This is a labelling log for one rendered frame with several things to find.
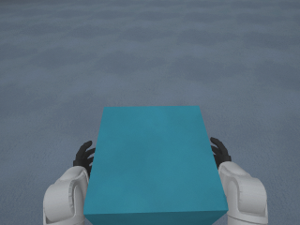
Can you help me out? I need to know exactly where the robot right forearm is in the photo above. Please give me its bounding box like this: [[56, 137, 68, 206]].
[[217, 161, 268, 225]]

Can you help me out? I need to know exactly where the robot left forearm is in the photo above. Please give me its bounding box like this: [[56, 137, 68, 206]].
[[43, 166, 89, 225]]

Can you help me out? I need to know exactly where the carton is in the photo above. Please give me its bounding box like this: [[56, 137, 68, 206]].
[[83, 105, 229, 225]]

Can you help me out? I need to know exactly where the robot left hand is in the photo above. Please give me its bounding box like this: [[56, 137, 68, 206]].
[[73, 141, 96, 179]]

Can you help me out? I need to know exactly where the robot right hand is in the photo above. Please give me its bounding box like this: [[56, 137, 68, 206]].
[[210, 137, 232, 169]]

